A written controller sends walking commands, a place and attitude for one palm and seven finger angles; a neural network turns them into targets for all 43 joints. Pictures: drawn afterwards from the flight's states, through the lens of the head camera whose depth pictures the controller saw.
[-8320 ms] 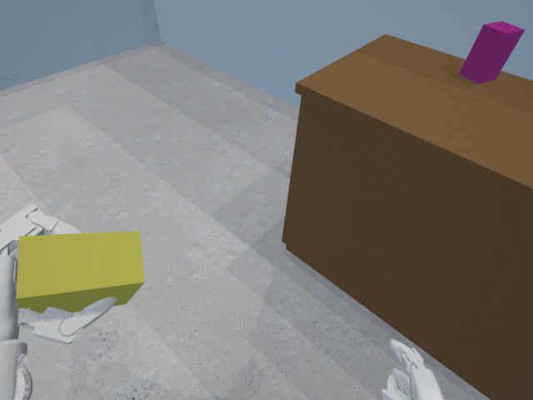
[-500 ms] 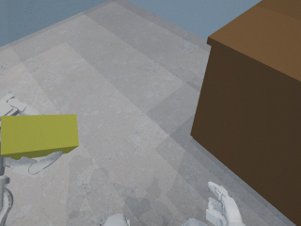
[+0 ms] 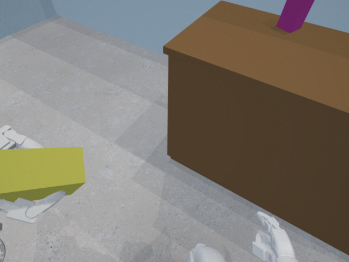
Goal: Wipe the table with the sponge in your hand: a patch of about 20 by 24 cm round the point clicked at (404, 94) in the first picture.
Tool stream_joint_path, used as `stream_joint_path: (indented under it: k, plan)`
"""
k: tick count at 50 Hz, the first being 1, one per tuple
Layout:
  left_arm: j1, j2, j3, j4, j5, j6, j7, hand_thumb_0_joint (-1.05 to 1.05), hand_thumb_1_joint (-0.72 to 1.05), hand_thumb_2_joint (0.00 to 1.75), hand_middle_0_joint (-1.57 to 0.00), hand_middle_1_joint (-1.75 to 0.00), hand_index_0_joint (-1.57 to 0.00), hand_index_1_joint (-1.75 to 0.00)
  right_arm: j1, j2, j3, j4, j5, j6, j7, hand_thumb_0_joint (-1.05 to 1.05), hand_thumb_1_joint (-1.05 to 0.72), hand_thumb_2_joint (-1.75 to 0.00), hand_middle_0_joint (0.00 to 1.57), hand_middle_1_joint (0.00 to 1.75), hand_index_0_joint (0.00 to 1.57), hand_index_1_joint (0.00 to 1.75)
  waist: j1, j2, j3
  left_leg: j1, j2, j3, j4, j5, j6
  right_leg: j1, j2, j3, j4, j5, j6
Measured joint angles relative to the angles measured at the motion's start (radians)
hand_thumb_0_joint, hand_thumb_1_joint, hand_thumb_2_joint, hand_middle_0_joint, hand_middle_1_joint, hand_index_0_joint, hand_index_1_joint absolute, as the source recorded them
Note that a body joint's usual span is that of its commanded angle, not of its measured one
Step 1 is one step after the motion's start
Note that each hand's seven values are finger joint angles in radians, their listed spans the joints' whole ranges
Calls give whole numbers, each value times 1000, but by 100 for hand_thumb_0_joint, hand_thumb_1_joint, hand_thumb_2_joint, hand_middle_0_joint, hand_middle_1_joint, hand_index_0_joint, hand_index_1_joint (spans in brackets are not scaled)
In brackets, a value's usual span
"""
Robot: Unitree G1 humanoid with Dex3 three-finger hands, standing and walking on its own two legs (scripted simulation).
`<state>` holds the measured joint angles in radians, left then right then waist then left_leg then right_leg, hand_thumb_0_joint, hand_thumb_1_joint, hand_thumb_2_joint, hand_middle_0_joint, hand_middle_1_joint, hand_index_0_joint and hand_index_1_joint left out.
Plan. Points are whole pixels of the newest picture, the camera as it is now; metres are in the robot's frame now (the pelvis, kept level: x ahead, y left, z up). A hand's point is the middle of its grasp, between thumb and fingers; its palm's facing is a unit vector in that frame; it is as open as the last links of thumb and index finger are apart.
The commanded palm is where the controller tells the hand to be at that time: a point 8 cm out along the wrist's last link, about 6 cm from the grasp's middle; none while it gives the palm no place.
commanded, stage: turn to face it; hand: left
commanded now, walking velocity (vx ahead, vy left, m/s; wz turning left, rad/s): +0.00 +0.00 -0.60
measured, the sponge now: (52, 175) +0.22 +0.23 +0.15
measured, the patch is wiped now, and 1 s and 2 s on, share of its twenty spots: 0.00 0.00 0.00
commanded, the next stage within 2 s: take the last steps up to it in 1.36 s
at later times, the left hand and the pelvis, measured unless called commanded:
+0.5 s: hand (117, 176) +0.21 +0.11 +0.19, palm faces +0.09 -0.83 -0.55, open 9.9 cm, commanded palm +0.17 +0.18 +0.19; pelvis -0.07 -0.05 +0.00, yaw -17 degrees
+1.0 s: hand (211, 219) +0.16 -0.02 +0.18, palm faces -0.20 -0.80 -0.57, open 9.9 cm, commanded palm +0.14 +0.06 +0.19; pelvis -0.15 -0.08 +0.00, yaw -35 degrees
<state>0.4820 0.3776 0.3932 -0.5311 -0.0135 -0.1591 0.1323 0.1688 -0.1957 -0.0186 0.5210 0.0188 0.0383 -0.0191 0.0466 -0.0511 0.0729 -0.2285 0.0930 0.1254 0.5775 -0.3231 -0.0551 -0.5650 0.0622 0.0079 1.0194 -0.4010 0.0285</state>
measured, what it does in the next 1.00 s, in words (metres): walks backwards, turning right: right foot, then left foot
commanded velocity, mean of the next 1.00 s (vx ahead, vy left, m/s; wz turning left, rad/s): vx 0.00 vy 0.00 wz -0.59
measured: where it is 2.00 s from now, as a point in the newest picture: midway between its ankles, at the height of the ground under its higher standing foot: outside the picture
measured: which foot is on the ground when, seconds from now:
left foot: down 0.00-0.14, up 0.16-0.48, down 0.50-0.78, up 0.80-1.00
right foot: up 0.00-0.12, down 0.14-0.52, up 0.54-0.76, down 0.78-1.00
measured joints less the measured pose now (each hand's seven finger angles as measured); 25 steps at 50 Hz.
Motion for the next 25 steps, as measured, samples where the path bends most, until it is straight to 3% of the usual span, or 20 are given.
stream_joint_path:
  k: [2, 6, 7, 8, 9, 11, 14, 18, 25]
  plan:
    - [-15, -24, -25, 3, -1, 6, 1, -1, -47, 100, -76, -134, -76, -135, 12, 21, 17, -1, 4, -20, 10, 1, -90, -90, 20, 30, 20, 30, 21, 30, 0, 9, 40, 17, 10, -8, -15, 35, -40, -41, -12, -26, 15]
    - [-60, -18, -43, -4, -1, 1, 8, -1, -47, 100, -76, -134, -76, -135, 25, 54, 53, -11, 4, -62, 29, 1, -90, -90, 20, 30, 20, 30, 33, 82, 20, -10, 118, 40, 81, -35, -54, 184, -89, -77, -258, 6, 27]
    - [-80, -5, -39, -5, 0, -2, 8, -1, -47, 100, -76, -134, -76, -135, 25, 59, 60, -14, 4, -69, 33, 1, -90, -90, 20, 30, 20, 30, 31, 90, 29, -28, 138, 39, 120, -51, -64, 214, -90, -85, -320, 72, 14]
    - [-109, -3, -39, 2, 2, -7, 6, -1, -47, 100, -76, -134, -76, -135, 15, 55, 61, -8, 5, -73, 35, 1, -90, -90, 20, 30, 20, 30, 21, 114, 50, -51, 161, 19, 171, -66, -52, 212, -69, -100, -317, 104, -15]
    - [-134, -1, -39, 9, 2, -12, 4, -1, -47, 100, -76, -134, -76, -135, -1, 50, 62, 6, 3, -70, 34, 1, -90, -90, 20, 30, 20, 30, 6, 123, 69, -89, 150, -21, 252, -130, -43, 198, -59, -106, -297, 104, -45]
    - [-156, 2, -33, 20, -7, -15, 1, -1, -47, 100, -76, -134, -76, -135, -36, 35, 57, 36, 1, -48, 31, 1, -90, -90, 20, 30, 20, 30, -15, 110, 97, -168, 82, -77, 438, -203, -35, 175, -55, -89, -294, 105, -81]
    - [-83, 12, -4, -1, -29, -16, -4, -1, -47, 100, -76, -134, -76, -135, -65, 8, 40, 39, -3, -4, 29, 1, -90, -90, 20, 30, 20, 30, -47, 83, 113, -240, 8, -94, 587, -165, -33, 159, -37, -39, -363, 166, -92]
    - [47, 48, 23, -69, -40, -26, -7, -1, -47, 100, -76, -134, -76, -135, -49, -32, 10, 23, -6, 25, 24, 1, -90, -90, 20, 30, 20, 30, -77, 49, 99, -223, -30, -79, 433, -147, -31, 153, -14, 6, -452, 239, -101]
    - [91, 86, 62, -132, -36, -44, 7, -1, -47, 100, -76, -134, -76, -135, -6, -89, -28, 24, -1, 37, 10, 1, -90, -90, 20, 30, 20, 30, -57, 5, 32, -62, -58, -67, 32, -102, 1, 111, 25, 67, -481, 297, -96]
